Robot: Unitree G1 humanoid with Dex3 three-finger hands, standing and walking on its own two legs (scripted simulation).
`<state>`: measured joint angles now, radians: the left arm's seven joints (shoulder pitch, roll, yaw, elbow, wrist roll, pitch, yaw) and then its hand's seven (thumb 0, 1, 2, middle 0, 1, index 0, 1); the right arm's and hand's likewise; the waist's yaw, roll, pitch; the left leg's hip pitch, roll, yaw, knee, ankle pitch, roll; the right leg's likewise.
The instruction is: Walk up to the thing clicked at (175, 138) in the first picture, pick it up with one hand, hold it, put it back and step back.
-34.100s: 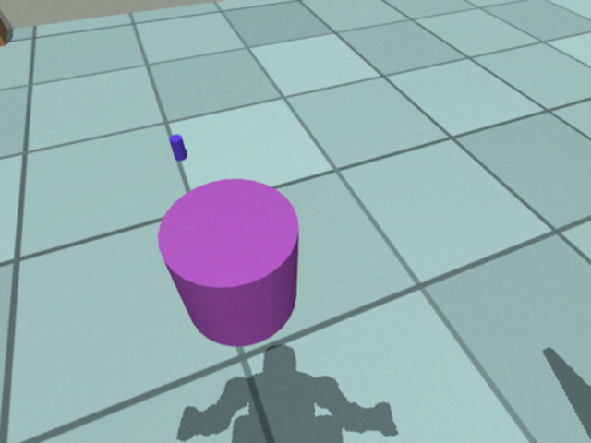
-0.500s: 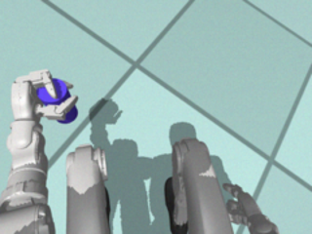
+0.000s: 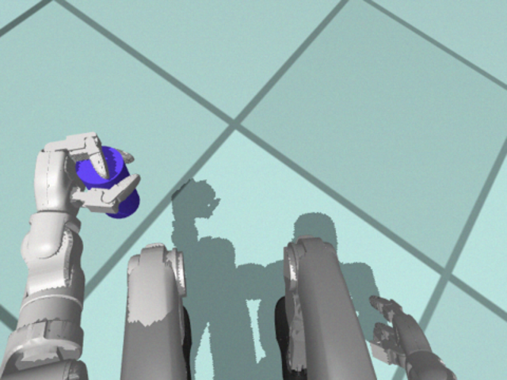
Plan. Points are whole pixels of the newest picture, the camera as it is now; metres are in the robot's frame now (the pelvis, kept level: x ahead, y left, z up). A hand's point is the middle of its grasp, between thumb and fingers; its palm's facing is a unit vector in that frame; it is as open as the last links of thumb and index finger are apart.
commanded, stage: lift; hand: left
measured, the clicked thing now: (111, 185) +0.41 +0.20 -0.06
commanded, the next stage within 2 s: hold in 1.74 s
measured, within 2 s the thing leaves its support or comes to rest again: neither
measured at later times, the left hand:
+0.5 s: hand (36, 121) +0.39 +0.20 +0.16, palm faces +0.04 -1.00 -0.05, open 5.4 cm
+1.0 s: hand out of the picture +0.39 +0.20 +0.28, palm faces +0.03 -1.00 -0.02, open 5.3 cm
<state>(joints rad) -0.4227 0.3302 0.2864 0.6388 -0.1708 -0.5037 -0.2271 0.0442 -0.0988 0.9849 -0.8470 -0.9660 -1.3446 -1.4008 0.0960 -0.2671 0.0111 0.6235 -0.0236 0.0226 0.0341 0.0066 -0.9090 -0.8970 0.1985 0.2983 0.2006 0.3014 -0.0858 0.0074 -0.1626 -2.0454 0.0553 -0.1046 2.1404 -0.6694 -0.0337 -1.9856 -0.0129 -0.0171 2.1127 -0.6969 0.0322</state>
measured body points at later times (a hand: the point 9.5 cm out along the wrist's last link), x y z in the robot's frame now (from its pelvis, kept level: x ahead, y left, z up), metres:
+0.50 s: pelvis +0.03 +0.01 +0.14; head +0.18 +0.03 +0.56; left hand +0.38 +0.25 +0.16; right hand +0.21 -0.24 +0.02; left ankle +0.09 +0.14 -0.38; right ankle +0.09 -0.13 -0.38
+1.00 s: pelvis +0.06 +0.01 +0.25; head +0.15 +0.03 +0.69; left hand +0.39 +0.26 +0.29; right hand +0.21 -0.23 +0.14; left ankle +0.09 +0.14 -0.38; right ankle +0.09 -0.13 -0.38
